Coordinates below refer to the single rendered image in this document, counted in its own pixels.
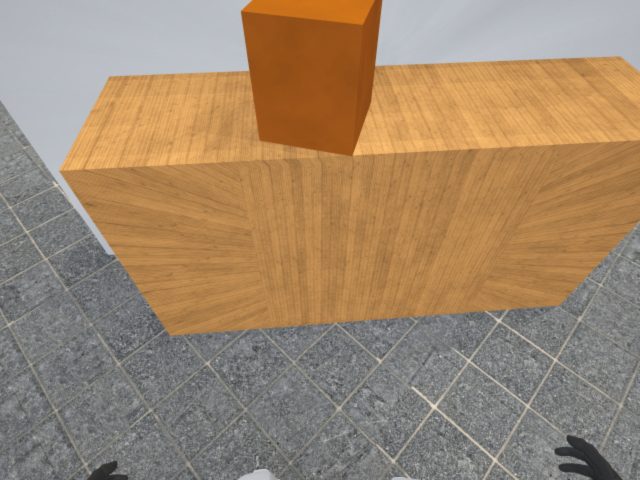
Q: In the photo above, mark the carton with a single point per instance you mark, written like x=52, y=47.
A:
x=312, y=66

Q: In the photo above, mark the right robot hand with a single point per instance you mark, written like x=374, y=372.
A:
x=598, y=469

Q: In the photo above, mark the pedestal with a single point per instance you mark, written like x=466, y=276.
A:
x=473, y=186

